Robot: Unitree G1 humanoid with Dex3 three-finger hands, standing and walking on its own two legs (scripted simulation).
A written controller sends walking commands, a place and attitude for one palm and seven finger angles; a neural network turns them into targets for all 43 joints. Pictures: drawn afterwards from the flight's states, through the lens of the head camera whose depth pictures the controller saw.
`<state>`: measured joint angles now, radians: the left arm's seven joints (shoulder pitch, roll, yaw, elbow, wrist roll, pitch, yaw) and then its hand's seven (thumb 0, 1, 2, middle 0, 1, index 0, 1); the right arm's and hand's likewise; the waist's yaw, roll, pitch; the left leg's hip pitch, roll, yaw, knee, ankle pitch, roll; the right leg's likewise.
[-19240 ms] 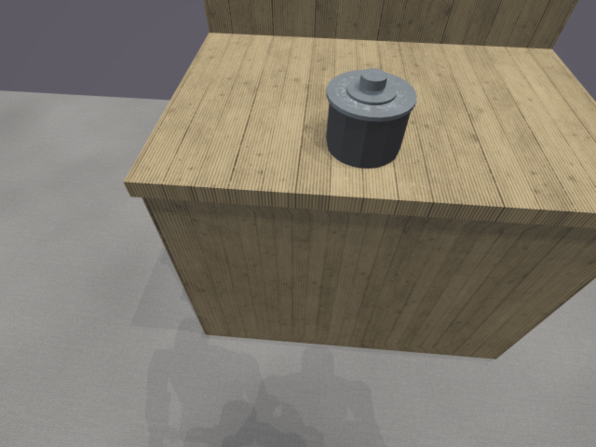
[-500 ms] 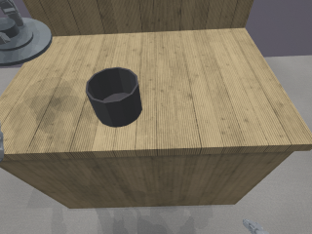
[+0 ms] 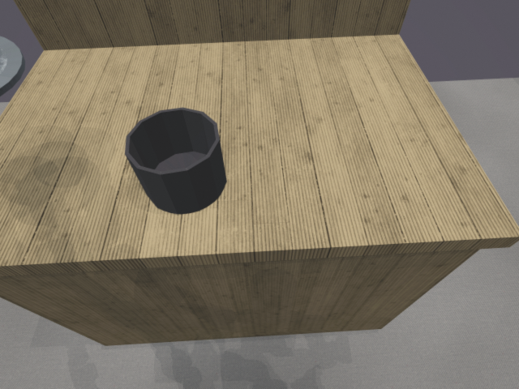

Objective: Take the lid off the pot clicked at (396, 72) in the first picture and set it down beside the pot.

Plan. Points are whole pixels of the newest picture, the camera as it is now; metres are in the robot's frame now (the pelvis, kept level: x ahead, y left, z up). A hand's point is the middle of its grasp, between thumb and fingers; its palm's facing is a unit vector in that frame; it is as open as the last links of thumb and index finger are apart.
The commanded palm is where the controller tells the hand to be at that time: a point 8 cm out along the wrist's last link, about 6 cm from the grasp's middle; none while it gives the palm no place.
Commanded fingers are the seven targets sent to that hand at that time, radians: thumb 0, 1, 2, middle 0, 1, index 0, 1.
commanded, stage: move the lid sideways beside the pot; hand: left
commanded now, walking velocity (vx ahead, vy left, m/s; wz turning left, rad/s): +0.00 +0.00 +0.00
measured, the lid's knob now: out of the picture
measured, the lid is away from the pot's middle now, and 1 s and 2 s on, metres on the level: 0.24 0.24 0.24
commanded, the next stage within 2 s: lower the lid onto the table in 0.04 s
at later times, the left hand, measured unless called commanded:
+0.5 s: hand out of the picture +0.45 +0.35 +0.27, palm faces -0.20 -0.11 -0.97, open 8.0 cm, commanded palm +0.44 +0.35 +0.34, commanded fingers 0.00 0.58 1.10 -0.99 -1.06 -0.82 -0.97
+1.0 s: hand out of the picture +0.44 +0.36 +0.24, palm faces -0.24 -0.15 -0.96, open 8.0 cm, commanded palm +0.43 +0.36 +0.31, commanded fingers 0.00 0.58 1.10 -0.99 -1.06 -0.82 -0.97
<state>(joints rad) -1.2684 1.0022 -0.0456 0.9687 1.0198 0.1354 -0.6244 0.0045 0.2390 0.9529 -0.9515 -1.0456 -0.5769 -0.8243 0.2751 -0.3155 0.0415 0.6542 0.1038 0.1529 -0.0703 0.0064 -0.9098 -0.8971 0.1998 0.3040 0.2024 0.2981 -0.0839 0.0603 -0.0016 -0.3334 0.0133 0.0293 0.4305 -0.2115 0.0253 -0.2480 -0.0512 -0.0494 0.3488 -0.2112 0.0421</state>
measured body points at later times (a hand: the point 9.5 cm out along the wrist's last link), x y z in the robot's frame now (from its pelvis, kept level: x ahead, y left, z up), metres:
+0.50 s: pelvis +0.00 +0.01 +0.00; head +0.06 -0.01 +0.45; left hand +0.45 +0.35 +0.33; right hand +0.09 -0.26 -0.13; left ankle +0.00 +0.11 -0.74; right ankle -0.03 -0.15 -0.74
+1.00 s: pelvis +0.00 +0.00 +0.00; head +0.06 -0.01 +0.44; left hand +0.45 +0.36 +0.29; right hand +0.06 -0.28 -0.13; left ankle +0.00 +0.11 -0.74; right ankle -0.03 -0.15 -0.74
